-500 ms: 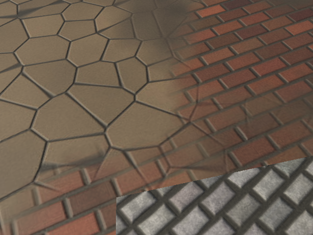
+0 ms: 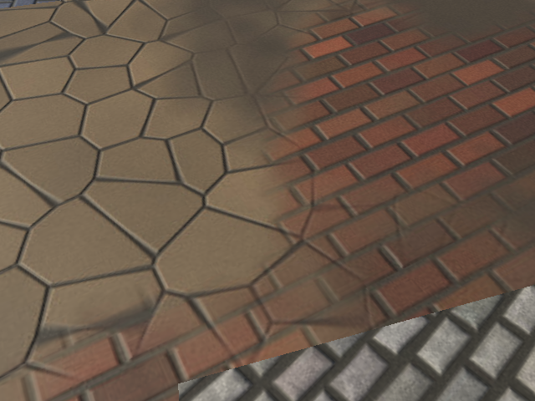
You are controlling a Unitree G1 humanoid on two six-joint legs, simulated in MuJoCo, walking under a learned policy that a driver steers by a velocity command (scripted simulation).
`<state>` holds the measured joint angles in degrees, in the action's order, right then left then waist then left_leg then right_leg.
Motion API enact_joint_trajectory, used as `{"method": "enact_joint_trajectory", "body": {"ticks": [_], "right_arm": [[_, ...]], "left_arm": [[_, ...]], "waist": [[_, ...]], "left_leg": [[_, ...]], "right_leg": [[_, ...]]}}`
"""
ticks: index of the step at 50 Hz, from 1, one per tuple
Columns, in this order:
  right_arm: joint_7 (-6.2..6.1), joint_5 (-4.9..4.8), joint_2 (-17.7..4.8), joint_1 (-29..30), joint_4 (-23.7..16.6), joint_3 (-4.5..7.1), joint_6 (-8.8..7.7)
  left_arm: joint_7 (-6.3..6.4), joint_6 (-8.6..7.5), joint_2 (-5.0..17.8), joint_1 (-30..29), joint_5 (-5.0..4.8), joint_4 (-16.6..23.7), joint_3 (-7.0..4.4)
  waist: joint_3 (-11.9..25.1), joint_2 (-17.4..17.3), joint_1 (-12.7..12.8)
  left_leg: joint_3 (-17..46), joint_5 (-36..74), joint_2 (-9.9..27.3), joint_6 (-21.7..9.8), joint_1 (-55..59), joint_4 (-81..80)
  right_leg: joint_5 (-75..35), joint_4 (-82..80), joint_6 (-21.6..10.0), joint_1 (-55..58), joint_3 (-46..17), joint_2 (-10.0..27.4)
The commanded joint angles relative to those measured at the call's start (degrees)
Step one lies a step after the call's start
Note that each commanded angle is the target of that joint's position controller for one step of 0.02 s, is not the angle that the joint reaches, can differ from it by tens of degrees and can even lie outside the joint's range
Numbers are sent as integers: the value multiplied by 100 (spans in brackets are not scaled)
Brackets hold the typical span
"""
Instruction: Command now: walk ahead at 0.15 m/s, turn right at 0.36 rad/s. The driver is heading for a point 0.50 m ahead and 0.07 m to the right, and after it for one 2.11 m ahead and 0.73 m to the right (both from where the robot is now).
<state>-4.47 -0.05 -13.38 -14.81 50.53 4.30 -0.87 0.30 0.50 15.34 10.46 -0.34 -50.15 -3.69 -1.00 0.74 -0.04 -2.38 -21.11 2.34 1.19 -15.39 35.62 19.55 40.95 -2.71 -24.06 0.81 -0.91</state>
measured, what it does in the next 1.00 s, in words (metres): walks ahead: left foot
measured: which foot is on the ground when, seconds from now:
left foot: down 0.00-0.12, up 0.14-0.60, down 0.62-1.00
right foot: down 0.00-0.64, up 0.66-1.00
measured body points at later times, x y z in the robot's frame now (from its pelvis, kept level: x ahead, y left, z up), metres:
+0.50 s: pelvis +0.17 -0.05 +0.02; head +0.19 -0.08 +0.47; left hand +0.22 +0.21 -0.10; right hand +0.36 -0.33 -0.07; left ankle +0.39 +0.05 -0.68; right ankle +0.04 -0.11 -0.72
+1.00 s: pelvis +0.39 -0.07 +0.02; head +0.42 -0.08 +0.47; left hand +0.61 +0.13 -0.09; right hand +0.39 -0.34 -0.12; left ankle +0.41 +0.02 -0.72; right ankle +0.45 -0.24 -0.70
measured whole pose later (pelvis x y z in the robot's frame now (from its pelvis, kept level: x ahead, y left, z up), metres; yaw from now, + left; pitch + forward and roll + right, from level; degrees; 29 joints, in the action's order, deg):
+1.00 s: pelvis +0.39 -0.07 +0.02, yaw -15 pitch +1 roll +2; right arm 0.8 0.4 -13.8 -12.3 53.2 2.0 -3.6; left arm 1.3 -0.9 14.3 8.0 0.2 -44.3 -2.8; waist -1.5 2.3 -2.6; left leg -2.3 -10.8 -4.2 -2.8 -10.3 19.6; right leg 7.7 35.3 1.4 -27.4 -3.8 4.0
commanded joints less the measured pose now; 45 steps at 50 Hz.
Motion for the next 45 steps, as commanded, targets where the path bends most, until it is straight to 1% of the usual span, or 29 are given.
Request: {"method": "enact_joint_trajectory", "body": {"ticks": [1,3,4,5,6,7,8,9,10,11,12,14,15,19,24,27,29,30,31,32,33,34,35,36,37,38,40,43,45], "right_arm": [[-43,-62,-1109,-204,-355,285,-148],[25,-135,-1213,186,-406,317,-195],[88,-158,-1223,505,-443,318,-178],[157,-110,-1099,578,-444,287,-169],[212,-38,-836,579,-480,211,-196],[241,17,-383,825,-961,74,-320],[273,-115,-597,1128,-1026,86,-496],[345,-234,-740,1101,-1023,114,-616],[369,-145,-791,964,-901,118,-678],[365,-10,-819,918,-808,144,-704],[370,55,-880,915,-777,187,-688],[415,73,-746,1072,-813,169,-650],[430,56,-629,1140,-844,137,-623],[520,1,-349,1827,-1019,0,-607],[631,-87,-457,2501,-1297,-45,-643],[694,-93,-568,2540,-1393,-38,-698],[681,-80,-762,2075,-1309,45,-713],[644,-70,-936,1423,-1138,141,-707],[600,-23,-1141,379,-913,222,-696],[552,131,-1587,-611,-774,326,-682],[604,59,-1351,-810,-566,256,-639],[603,-50,-984,-394,-634,140,-603],[580,-32,-812,122,-728,72,-563],[605,11,-682,456,-721,8,-554],[623,48,-558,615,-718,-43,-572],[640,97,-572,679,-664,-56,-580],[642,133,-594,781,-528,-75,-614],[560,107,-840,894,-391,-30,-541],[519,73,-935,706,-259,-17,-452]], "left_arm": [[-114,-52,282,-654,-78,717,-66],[-175,-92,265,-487,-133,703,-68],[-193,-115,238,-24,-125,502,-89],[-191,-126,324,582,-105,209,-180],[-180,-155,645,1128,-110,69,-339],[-144,-256,1599,1543,-86,200,-540],[-185,-400,1264,1650,4,262,-368],[-167,-503,949,1359,22,334,-266],[-148,-544,785,1070,-22,462,-214],[-126,-529,758,813,-58,568,-187],[-96,-511,679,715,-57,636,-149],[-32,-483,642,960,-62,625,-135],[8,-473,703,1041,-55,589,-147],[106,-450,694,1368,-62,459,-153],[82,-466,685,1686,-76,282,-165],[101,-419,729,1745,-72,218,-194],[99,-380,832,1625,-51,255,-225],[90,-357,823,1552,-34,284,-211],[71,-355,761,1349,10,393,-164],[51,-406,317,1713,70,498,-30],[41,-473,127,2207,-44,330,50],[38,-517,733,1781,-143,376,-99],[44,-520,824,1254,-173,527,-120],[61,-507,742,981,-76,584,-118],[86,-456,725,927,13,597,-163],[92,-395,567,1063,15,575,-146],[118,-294,247,1272,23,525,-80],[140,-236,132,893,78,649,-1],[126,-209,217,565,55,690,-2]], "waist": [[26,-956,-312],[-152,-821,-95],[-101,-791,174],[44,-678,390],[183,58,608],[346,2093,608],[480,1406,727],[128,936,499],[65,396,311],[20,76,187],[50,66,103],[113,178,128],[130,246,104],[-26,383,346],[-358,452,580],[-393,492,505],[-54,659,231],[394,686,-104],[1092,641,-601],[2103,-427,-698],[2677,-1711,-538],[1760,-1052,-556],[1034,-594,-404],[581,-147,-182],[472,-132,-21],[431,-270,123],[482,-476,308],[635,-589,289],[713,-562,135]], "left_leg": [[2225,-81,2129,-1356,638,-1694],[1713,-438,1869,-1063,321,-1746],[1098,-404,1518,-842,-208,-1541],[540,-228,1159,-647,-736,-990],[-152,302,717,-326,-1391,510],[-472,-703,-334,219,-3181,2820],[653,-1186,-327,51,-3803,3664],[802,-767,-76,-154,-4145,3877],[801,-244,111,-263,-3974,3693],[796,220,249,-279,-3711,3196],[766,549,333,-270,-3269,2730],[579,978,192,-154,-2912,2123],[511,1243,131,-83,-2892,1740],[331,2372,-83,13,-2324,127],[344,2661,-103,-140,-2215,-530],[300,2228,-140,-345,-2142,-777],[66,1837,-393,-539,-1281,-828],[-69,1867,-533,-718,-344,-917],[340,2020,-108,-1036,1256,-705],[2330,2226,1296,-1773,3559,-611],[4343,2331,2222,-2350,4248,-1366],[3842,2401,2013,-2075,3404,-1524],[2835,3148,1787,-1847,2437,-1533],[2183,3968,1500,-1705,1548,-1658],[1786,4374,1296,-1596,1044,-1776],[1537,4632,1157,-1556,648,-1923],[1069,5199,1004,-1611,145,-2075],[559,5316,817,-1513,-71,-2107],[512,4838,788,-1432,38,-2127]], "right_leg": [[1176,929,-193,-1110,-70,343],[689,223,-284,-557,83,359],[100,-360,-311,407,448,107],[-252,-612,-309,1436,749,-268],[-124,-1103,-521,2342,0,-33],[574,-2535,-1647,3212,-3827,1705],[902,-3119,-2087,3298,-4902,2165],[663,-2949,-1907,3226,-4465,2130],[160,-2748,-1621,3009,-3744,1858],[-371,-2726,-1389,2702,-3162,1643],[-806,-2812,-1219,2424,-2690,1420],[-1807,-2887,-1127,2341,-2175,1171],[-2056,-2924,-1123,2355,-1975,1133],[-2306,-3000,-876,2004,-1384,892],[-2010,-2991,-871,2208,-1532,1168],[-2605,-2712,-803,2671,-1594,1361],[-4321,-2145,-683,2769,-1470,1286],[-5338,-1431,-577,2696,-1298,1082],[-5170,-259,-409,1940,-1152,865],[-2995,1897,-16,59,-877,101],[1355,3402,196,-1073,-1029,-547],[1298,3849,192,-1493,-1280,-210],[906,3725,221,-1469,-1022,66],[663,3330,265,-1269,-770,301],[519,2931,280,-1002,-690,486],[402,2664,309,-652,-644,546],[135,1958,415,-185,-527,568],[-692,680,473,252,-382,565],[-1265,174,483,423,-329,499]]}}
Velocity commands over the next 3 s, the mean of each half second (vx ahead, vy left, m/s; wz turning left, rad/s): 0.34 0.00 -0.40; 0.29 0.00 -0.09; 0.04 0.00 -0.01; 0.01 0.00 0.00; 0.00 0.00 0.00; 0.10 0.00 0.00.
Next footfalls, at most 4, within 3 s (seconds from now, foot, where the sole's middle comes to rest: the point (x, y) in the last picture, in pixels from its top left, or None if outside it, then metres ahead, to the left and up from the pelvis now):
0.62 left None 0.45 0.01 -0.76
1.04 right None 0.48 -0.24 -0.76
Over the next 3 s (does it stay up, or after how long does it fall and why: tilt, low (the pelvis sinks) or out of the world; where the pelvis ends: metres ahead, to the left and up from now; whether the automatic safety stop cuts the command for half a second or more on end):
stays up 0.47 -0.14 0.00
